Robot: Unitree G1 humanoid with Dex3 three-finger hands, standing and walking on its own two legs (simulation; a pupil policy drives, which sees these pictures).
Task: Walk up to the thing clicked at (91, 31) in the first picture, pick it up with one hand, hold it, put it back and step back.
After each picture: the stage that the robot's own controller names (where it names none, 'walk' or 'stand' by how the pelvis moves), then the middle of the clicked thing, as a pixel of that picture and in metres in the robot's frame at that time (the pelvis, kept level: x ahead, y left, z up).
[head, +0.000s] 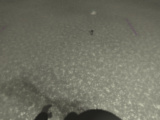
stand; (92, 32) +2.12 +0.06 -0.72
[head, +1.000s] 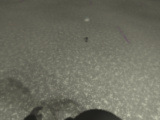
walk; (86, 39) +1.98 +0.09 -0.72
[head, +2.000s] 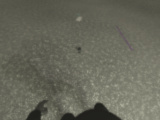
walk; (79, 50) +1.29 +0.19 -0.72
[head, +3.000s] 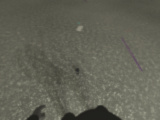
walk; (77, 71) +0.80 +0.17 -0.72
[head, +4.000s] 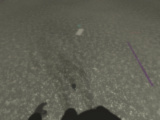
walk; (73, 87) +0.48 +0.21 -0.70
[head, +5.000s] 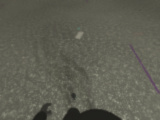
stand; (73, 96) +0.35 +0.22 -0.70
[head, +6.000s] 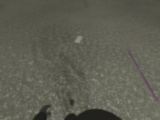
stand; (72, 102) +0.30 +0.20 -0.72
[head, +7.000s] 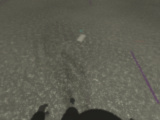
stand; (72, 101) +0.30 +0.18 -0.71
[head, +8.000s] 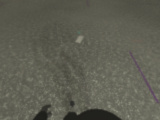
stand; (72, 103) +0.28 +0.19 -0.73
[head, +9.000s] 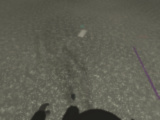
stand; (73, 96) +0.32 +0.19 -0.71
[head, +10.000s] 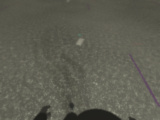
stand; (72, 106) +0.27 +0.19 -0.72
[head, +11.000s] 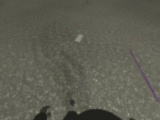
stand; (72, 102) +0.28 +0.19 -0.72
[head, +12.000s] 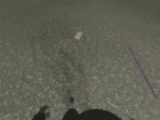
stand; (72, 100) +0.29 +0.20 -0.72
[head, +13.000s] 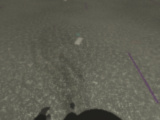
stand; (72, 106) +0.27 +0.18 -0.72
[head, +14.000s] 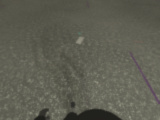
stand; (73, 105) +0.28 +0.18 -0.72
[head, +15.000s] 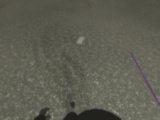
stand; (72, 105) +0.27 +0.17 -0.72
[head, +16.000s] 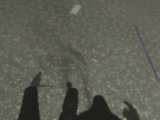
go down; (69, 85) +0.31 +0.19 -0.58
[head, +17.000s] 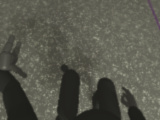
go down; (65, 68) +0.35 +0.25 -0.33
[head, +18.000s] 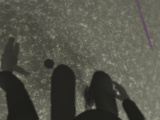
close in; (49, 64) +0.33 +0.28 -0.26
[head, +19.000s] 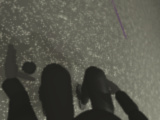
close; (29, 68) +0.30 +0.30 -0.21
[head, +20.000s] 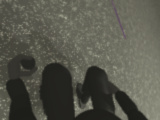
lift; (29, 65) +0.30 +0.30 -0.20
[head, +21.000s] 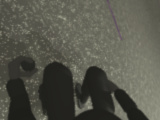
lift; (28, 67) +0.30 +0.30 -0.21
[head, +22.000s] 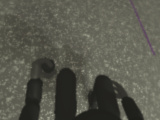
lift; (48, 69) +0.28 +0.29 -0.07
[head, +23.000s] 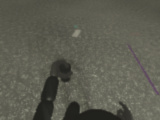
lift; (65, 72) +0.32 +0.18 +0.05
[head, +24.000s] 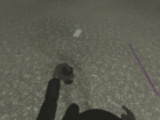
hold; (68, 75) +0.31 +0.17 +0.00
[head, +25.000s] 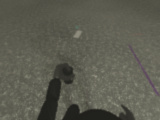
hold; (68, 75) +0.31 +0.17 +0.01
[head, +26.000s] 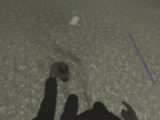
crouch; (64, 73) +0.33 +0.19 -0.05
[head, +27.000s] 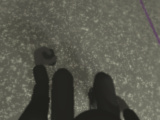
lower; (50, 57) +0.39 +0.27 -0.12
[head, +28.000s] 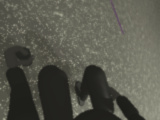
lower; (25, 57) +0.37 +0.32 -0.21
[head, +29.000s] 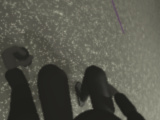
lower; (23, 57) +0.35 +0.33 -0.21
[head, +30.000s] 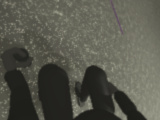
lower; (23, 59) +0.34 +0.33 -0.21
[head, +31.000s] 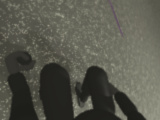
lower; (26, 62) +0.33 +0.32 -0.21
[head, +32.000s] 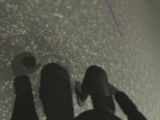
open; (29, 64) +0.32 +0.30 -0.21
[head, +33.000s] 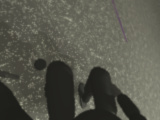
rise; (39, 65) +0.31 +0.27 -0.22
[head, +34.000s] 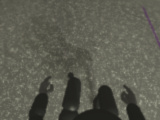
walk; (71, 76) +0.34 +0.22 -0.47
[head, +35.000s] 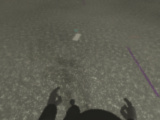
stand; (72, 102) +0.29 +0.18 -0.66
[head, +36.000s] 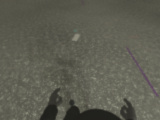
stand; (72, 103) +0.29 +0.19 -0.67
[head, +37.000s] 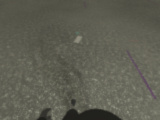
stand; (73, 102) +0.31 +0.17 -0.71
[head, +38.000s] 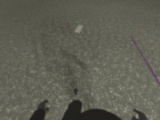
walk; (75, 91) +0.35 +0.21 -0.69
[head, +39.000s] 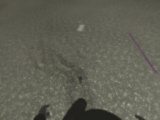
walk; (80, 79) +0.58 +0.20 -0.71
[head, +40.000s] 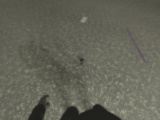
walk; (81, 61) +0.92 +0.15 -0.70
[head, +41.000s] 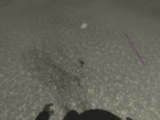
stand; (82, 64) +0.96 +0.17 -0.71
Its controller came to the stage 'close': yes
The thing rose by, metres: 0.71
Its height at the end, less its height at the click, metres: +0.00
